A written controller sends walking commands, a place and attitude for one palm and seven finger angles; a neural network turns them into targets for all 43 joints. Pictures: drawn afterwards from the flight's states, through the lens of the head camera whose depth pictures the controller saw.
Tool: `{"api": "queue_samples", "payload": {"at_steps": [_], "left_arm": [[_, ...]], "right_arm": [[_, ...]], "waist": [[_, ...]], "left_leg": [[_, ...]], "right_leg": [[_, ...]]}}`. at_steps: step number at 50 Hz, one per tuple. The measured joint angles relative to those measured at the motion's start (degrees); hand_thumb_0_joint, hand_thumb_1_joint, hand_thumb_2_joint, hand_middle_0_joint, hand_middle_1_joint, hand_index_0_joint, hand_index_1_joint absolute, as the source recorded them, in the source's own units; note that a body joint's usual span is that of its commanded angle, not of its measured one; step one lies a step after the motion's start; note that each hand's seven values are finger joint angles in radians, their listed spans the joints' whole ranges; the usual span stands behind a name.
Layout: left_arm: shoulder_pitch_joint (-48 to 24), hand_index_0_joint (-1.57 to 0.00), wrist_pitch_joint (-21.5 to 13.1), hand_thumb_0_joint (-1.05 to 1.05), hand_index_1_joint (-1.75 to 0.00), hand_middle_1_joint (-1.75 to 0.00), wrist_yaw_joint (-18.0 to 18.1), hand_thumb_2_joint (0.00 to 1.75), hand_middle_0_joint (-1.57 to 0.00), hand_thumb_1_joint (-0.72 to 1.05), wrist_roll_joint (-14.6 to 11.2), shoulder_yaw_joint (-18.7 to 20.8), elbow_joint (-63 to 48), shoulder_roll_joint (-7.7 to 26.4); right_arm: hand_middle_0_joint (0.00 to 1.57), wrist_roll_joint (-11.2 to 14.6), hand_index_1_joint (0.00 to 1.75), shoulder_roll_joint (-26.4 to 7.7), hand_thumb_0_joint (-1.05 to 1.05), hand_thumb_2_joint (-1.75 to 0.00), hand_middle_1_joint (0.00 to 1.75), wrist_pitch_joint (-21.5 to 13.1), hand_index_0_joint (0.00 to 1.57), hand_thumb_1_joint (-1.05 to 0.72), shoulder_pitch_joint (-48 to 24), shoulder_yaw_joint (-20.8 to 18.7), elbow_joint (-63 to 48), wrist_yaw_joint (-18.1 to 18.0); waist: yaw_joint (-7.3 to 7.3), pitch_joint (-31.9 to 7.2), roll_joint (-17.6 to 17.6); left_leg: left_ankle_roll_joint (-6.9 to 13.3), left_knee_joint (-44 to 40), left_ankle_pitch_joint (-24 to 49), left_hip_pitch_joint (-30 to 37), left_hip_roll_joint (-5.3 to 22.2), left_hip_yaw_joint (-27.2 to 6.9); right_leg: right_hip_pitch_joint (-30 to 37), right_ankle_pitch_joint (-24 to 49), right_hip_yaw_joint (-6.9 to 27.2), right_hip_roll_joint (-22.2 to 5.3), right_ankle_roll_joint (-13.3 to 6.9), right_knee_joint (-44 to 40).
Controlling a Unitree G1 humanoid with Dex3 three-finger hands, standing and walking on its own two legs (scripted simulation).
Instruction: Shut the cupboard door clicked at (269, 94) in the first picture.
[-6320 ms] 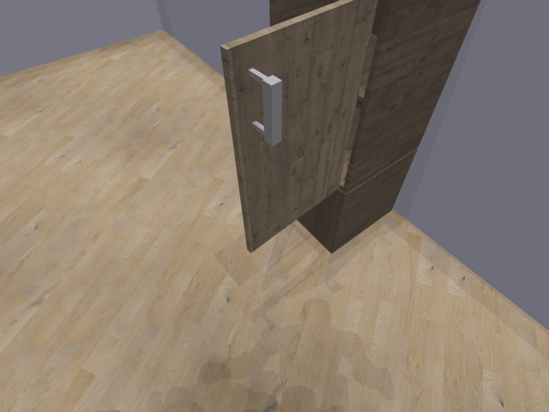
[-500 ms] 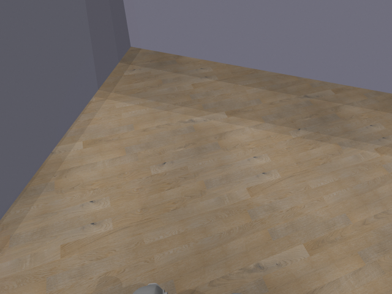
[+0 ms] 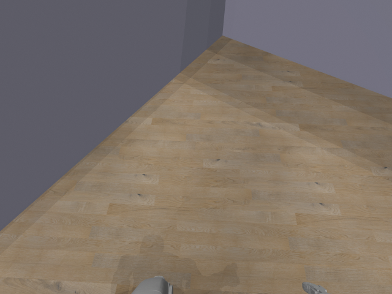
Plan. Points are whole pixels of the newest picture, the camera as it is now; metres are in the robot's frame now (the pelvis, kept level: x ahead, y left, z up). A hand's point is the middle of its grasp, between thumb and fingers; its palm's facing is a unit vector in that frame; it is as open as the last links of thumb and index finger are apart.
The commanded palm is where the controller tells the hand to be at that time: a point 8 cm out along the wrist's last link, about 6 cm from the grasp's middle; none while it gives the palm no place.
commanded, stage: walk to a spot facing it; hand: left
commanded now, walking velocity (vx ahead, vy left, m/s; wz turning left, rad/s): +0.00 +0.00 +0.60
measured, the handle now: out of the picture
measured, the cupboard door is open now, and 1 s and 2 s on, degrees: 94 94 94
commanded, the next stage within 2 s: none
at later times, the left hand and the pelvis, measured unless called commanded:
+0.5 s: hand out of the picture +0.07 +0.18 -0.15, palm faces +0.29 -0.91 -0.29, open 7.3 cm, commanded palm none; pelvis +0.03 -0.04 -0.01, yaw +19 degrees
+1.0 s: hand out of the picture +0.00 +0.20 -0.16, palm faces +0.59 -0.76 -0.26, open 7.3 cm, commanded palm none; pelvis +0.05 -0.03 +0.00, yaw +36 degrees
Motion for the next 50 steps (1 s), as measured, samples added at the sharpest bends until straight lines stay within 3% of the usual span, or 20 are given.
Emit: {"api": "queue_samples", "payload": {"at_steps": [3,4,6,8,10,14,19,21,24,26,28,33,36,37,39,41,43,46,50], "left_arm": [[1.3,-0.21,0.1,0.00,-0.30,-0.30,-0.3,0.90,-0.21,0.91,-0.4,0.2,0.3,0.6],[1.8,-0.21,0.4,0.00,-0.30,-0.30,-0.5,0.90,-0.21,0.91,-0.6,0.4,0.3,0.8],[0.8,-0.21,1.9,0.01,-0.30,-0.30,-0.3,0.90,-0.21,0.91,-0.7,0.7,0.8,1.9],[-0.5,-0.20,3.1,0.01,-0.30,-0.30,0.0,0.90,-0.21,0.91,-0.8,1.2,1.4,2.6],[-1.8,-0.20,3.6,0.01,-0.30,-0.29,-0.1,0.90,-0.20,0.91,-0.8,1.6,1.3,2.8],[-3.6,-0.20,3.3,0.01,-0.30,-0.29,-0.6,0.90,-0.20,0.91,-0.8,1.7,-0.4,2.3],[-4.3,-0.20,1.7,0.01,-0.30,-0.29,-0.8,0.90,-0.20,0.91,-0.8,1.4,-2.6,1.7],[-4.2,-0.20,0.7,0.01,-0.30,-0.29,-0.5,0.90,-0.20,0.91,-0.4,1.2,-3.2,1.1],[-3.8,-0.20,0.2,0.00,-0.30,-0.29,0.1,0.90,-0.20,0.91,-0.4,0.3,-3.1,-0.6],[-3.2,-0.20,0.4,0.00,-0.30,-0.29,0.3,0.90,-0.20,0.91,-0.4,-0.1,-2.8,-1.3],[-2.6,-0.20,0.3,0.00,-0.30,-0.30,0.3,0.90,-0.21,0.91,-0.3,-0.3,-2.4,-1.6],[-1.4,-0.21,-0.1,0.00,-0.30,-0.30,0.1,0.90,-0.21,0.91,-0.2,-0.4,-1.7,-1.6],[-0.5,-0.21,0.1,0.00,-0.30,-0.30,-0.1,0.90,-0.21,0.91,-0.4,0.2,-1.1,-0.6],[0.1,-0.21,0.4,0.00,-0.30,-0.30,-0.3,0.90,-0.21,0.91,-0.6,0.5,-1.1,-0.2],[-0.4,-0.21,2.0,0.00,-0.30,-0.30,-0.2,0.90,-0.21,0.91,-0.8,1.0,-0.3,1.1],[-1.3,-0.21,3.2,0.01,-0.30,-0.30,0.0,0.90,-0.21,0.91,-0.7,1.5,0.6,2.1],[-2.2,-0.20,3.7,0.01,-0.30,-0.30,-0.1,0.90,-0.21,0.91,-0.7,2.0,0.8,2.7],[-3.2,-0.20,3.6,0.01,-0.30,-0.29,-0.5,0.90,-0.20,0.91,-0.7,2.2,0.0,2.9],[-4.2,-0.20,3.1,0.01,-0.30,-0.29,-0.6,0.90,-0.20,0.91,-0.7,2.1,-1.5,2.6]], "right_arm": [[0.20,-0.1,0.30,0.2,0.01,-0.90,0.30,-0.8,0.20,-0.91,-1.2,0.7,-1.1,0.2],[0.20,-0.3,0.30,-0.1,0.01,-0.90,0.30,-1.4,0.20,-0.91,-1.3,0.8,-1.7,0.2],[0.20,-0.3,0.30,0.6,0.01,-0.90,0.30,-2.4,0.20,-0.91,-1.9,0.9,-2.1,-0.1],[0.20,-0.3,0.30,1.3,0.00,-0.90,0.30,-2.8,0.20,-0.91,-1.4,1.2,-2.3,-0.7],[0.20,-0.5,0.30,1.6,0.00,-0.90,0.30,-2.7,0.20,-0.91,-0.6,1.3,-2.0,-1.3],[0.20,-0.8,0.30,1.6,0.00,-0.89,0.30,-2.0,0.20,-0.90,1.1,1.3,-0.8,-1.4],[0.20,-0.7,0.30,1.5,0.00,-0.89,0.30,-0.8,0.20,-0.90,3.2,0.5,0.0,-1.2],[0.20,-0.3,0.30,0.9,0.01,-0.89,0.30,-0.4,0.20,-0.90,3.7,-0.1,0.2,-1.1],[0.20,-0.4,0.30,-0.4,0.01,-0.90,0.30,0.5,0.20,-0.90,3.2,-0.9,1.2,-0.9],[0.20,-0.3,0.30,-0.4,0.01,-0.90,0.30,0.7,0.20,-0.91,3.0,-1.0,1.5,-0.6],[0.20,-0.2,0.30,-0.1,0.01,-0.90,0.30,0.7,0.20,-0.91,2.8,-0.8,1.5,-0.4],[0.20,0.1,0.30,1.0,0.01,-0.90,0.30,0.2,0.20,-0.91,1.7,0.2,1.4,0.0],[0.20,0.0,0.30,1.3,0.01,-0.90,0.30,-0.5,0.20,-0.91,1.0,0.7,0.4,0.2],[0.20,-0.2,0.30,1.1,0.01,-0.90,0.30,-1.1,0.20,-0.91,1.0,0.8,-0.3,0.2],[0.20,-0.3,0.30,1.6,0.01,-0.90,0.30,-2.1,0.20,-0.91,0.4,0.8,-0.8,-0.2],[0.20,-0.5,0.30,2.0,0.01,-0.90,0.30,-2.6,0.20,-0.91,0.7,1.0,-1.2,-0.8],[0.20,-0.6,0.30,2.3,0.00,-0.90,0.30,-2.6,0.20,-0.91,1.4,1.1,-1.2,-1.4],[0.20,-0.7,0.30,2.1,0.00,-0.90,0.30,-2.3,0.20,-0.90,2.3,1.2,-0.5,-1.6],[0.20,-1.0,0.30,1.9,0.00,-0.89,0.30,-1.7,0.20,-0.90,3.4,0.9,0.1,-1.4]], "waist": [[0.36,0.3,-0.7],[0.31,-0.1,-0.2],[0.54,0.8,-1.2],[0.60,0.9,-1.2],[0.65,0.7,-0.7],[0.36,0.1,1.3],[-0.61,-1.1,3.0],[-0.69,-1.3,3.5],[-1.21,-0.4,4.5],[-1.63,-0.2,4.0],[-1.88,0.0,2.9],[-0.94,0.5,0.4],[-0.46,0.5,-0.6],[-0.46,0.0,-0.3],[-0.27,0.3,-1.2],[-0.21,0.0,-1.2],[-0.16,-0.4,-0.9],[0.05,-0.8,0.3],[-0.51,-1.2,1.9]], "left_leg": [[1.3,-11.3,7.4,5.0,-0.5,1.7],[3.4,-13.4,10.9,5.8,-0.3,1.0],[5.4,-10.3,8.8,4.4,-0.9,0.1],[5.3,-10.0,7.5,4.5,-1.0,-1.3],[4.5,-11.8,8.3,5.3,-1.0,-2.9],[3.7,-14.5,10.0,6.3,-0.7,-6.2],[1.7,-12.8,9.4,4.7,-1.1,-10.2],[1.7,-6.2,3.0,1.8,-1.6,-10.6],[1.0,12.2,-2.1,-3.6,-1.8,-8.5],[0.2,17.4,-1.2,-4.9,-1.0,-6.3],[-0.4,15.7,-1.0,-4.1,-0.3,-4.3],[-0.3,1.1,-0.6,1.0,0.2,-0.6],[0.8,-10.2,5.6,5.4,-0.2,1.0],[2.8,-13.0,10.6,6.2,0.0,0.6],[5.4,-10.1,9.3,4.8,-0.7,-0.1],[5.9,-9.9,7.6,4.8,-0.9,-1.3],[5.3,-11.9,8.3,5.5,-1.0,-2.7],[5.0,-15.0,10.3,6.5,-1.1,-4.7],[4.4,-16.4,11.5,6.5,-1.3,-7.8]], "right_leg": [[-1.0,-2.9,-2.2,-1.4,0.9,4.6],[-3.0,-4.0,-2.3,-1.6,1.5,8.9],[-8.3,-9.7,2.4,-1.0,2.9,21.5],[-12.7,-10.5,6.1,0.9,3.6,30.1],[-15.2,-8.0,8.1,2.1,4.0,32.8],[-15.0,-5.7,9.4,3.6,3.8,25.1],[-8.1,0.3,9.0,5.9,2.9,6.7],[-7.1,1.5,7.9,5.7,-1.2,4.5],[-5.5,0.7,5.5,4.5,-1.6,4.2],[-3.8,1.3,4.2,3.6,-1.2,2.1],[-2.3,1.9,2.8,2.6,-1.2,0.2],[-0.5,1.2,-0.8,0.4,-0.5,-0.4],[-1.2,-1.3,-2.9,-1.0,0.5,3.6],[-2.8,-2.5,-3.3,-1.3,1.1,7.2],[-7.8,-9.7,1.2,-0.8,2.6,19.1],[-12.2,-10.6,5.1,1.0,3.3,28.5],[-14.9,-7.9,7.4,2.2,3.6,32.3],[-15.8,-5.0,9.1,3.1,3.7,29.6],[-13.0,-4.3,9.8,4.6,3.4,19.2]]}}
